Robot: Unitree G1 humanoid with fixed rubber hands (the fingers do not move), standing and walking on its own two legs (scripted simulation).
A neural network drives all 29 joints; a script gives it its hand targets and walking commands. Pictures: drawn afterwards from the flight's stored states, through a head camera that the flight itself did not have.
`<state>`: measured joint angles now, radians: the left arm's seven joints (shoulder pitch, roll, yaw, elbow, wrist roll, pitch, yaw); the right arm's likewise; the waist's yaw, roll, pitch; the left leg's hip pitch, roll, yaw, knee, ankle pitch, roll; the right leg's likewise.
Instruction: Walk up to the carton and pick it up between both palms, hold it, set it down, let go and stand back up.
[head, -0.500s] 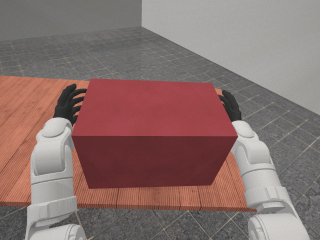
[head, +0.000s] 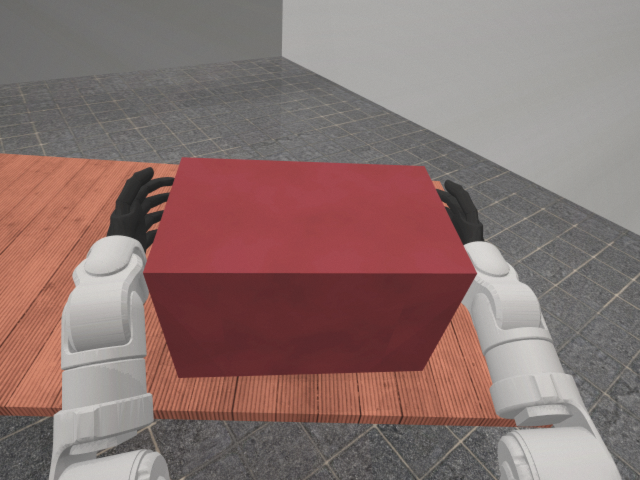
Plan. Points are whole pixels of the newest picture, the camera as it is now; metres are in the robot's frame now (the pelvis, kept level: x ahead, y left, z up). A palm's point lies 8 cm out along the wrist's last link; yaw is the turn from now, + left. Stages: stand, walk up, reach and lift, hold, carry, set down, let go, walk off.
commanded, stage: hold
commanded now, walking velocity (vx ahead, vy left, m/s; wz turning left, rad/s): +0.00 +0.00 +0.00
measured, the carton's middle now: (306, 267) +0.35 +0.01 +0.15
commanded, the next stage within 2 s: none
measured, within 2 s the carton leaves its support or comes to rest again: neither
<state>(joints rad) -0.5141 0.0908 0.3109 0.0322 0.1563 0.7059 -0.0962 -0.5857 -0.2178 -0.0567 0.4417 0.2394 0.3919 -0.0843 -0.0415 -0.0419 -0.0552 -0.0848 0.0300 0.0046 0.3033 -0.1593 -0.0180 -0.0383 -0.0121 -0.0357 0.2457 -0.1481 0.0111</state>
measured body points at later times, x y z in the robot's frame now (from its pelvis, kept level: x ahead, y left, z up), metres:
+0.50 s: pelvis +0.00 +0.00 +0.00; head -0.04 +0.02 +0.45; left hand +0.36 +0.20 +0.19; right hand +0.37 -0.19 +0.18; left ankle +0.01 +0.13 -0.75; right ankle -0.01 -0.13 -0.75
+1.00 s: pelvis +0.00 +0.00 +0.00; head -0.04 +0.03 +0.45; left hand +0.36 +0.21 +0.19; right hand +0.38 -0.19 +0.18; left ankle +0.01 +0.13 -0.75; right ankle -0.01 -0.13 -0.75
